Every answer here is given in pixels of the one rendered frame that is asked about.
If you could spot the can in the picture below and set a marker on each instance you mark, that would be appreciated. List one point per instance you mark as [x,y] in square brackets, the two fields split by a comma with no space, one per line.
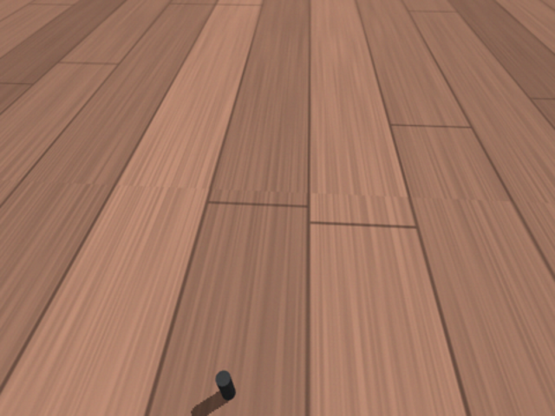
[226,387]

